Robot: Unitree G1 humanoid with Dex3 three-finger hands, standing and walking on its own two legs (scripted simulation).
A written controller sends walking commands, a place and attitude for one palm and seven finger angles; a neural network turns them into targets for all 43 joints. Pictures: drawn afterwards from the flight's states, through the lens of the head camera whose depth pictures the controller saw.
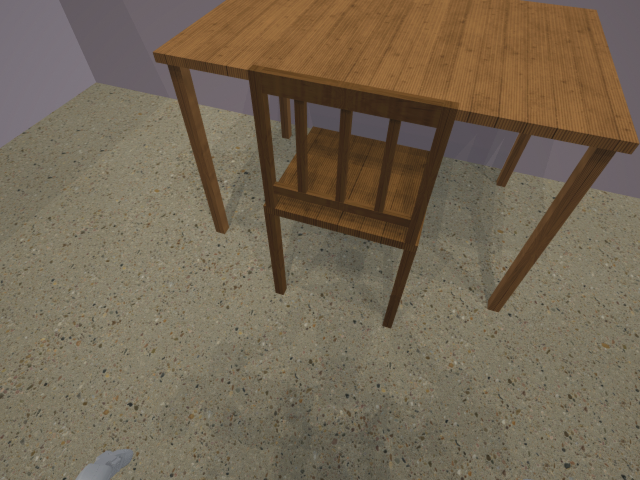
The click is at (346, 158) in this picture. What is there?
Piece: chair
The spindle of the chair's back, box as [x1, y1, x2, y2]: [335, 109, 352, 202]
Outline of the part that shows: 341,109 335,200 343,202 345,196 352,111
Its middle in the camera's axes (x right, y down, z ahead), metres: +0.05 -0.18 +0.89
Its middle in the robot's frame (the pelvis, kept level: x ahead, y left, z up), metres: +0.79 -0.01 -0.09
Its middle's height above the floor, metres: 0.68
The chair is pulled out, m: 0.00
